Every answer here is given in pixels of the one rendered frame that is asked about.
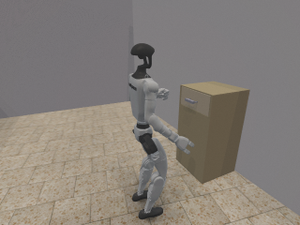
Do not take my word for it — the right robot forearm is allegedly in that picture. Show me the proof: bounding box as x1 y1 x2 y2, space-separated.
149 114 179 143

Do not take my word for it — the robot torso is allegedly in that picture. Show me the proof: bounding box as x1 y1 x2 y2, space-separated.
128 74 155 144

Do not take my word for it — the left robot hand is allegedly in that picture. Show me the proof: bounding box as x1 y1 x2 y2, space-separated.
157 88 170 100

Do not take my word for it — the cabinet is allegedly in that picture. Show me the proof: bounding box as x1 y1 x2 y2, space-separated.
176 81 250 184

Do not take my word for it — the handle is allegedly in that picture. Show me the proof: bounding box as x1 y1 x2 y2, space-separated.
185 98 198 104

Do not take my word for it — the right robot hand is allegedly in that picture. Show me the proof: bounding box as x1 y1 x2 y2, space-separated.
175 136 195 155

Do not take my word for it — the robot right upper arm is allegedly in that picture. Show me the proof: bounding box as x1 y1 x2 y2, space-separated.
143 79 159 126

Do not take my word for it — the left robot thigh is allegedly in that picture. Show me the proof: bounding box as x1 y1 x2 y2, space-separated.
132 129 154 170

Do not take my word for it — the drawer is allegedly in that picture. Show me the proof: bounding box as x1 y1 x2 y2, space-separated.
181 86 211 116

